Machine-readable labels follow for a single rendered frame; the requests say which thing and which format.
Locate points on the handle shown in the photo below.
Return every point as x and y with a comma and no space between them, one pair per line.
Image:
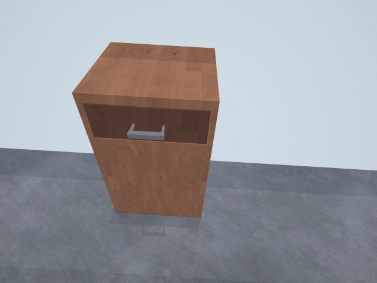
145,134

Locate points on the drawer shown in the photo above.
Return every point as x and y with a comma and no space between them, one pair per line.
181,125

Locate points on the cabinet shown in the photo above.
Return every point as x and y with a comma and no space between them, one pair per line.
153,177

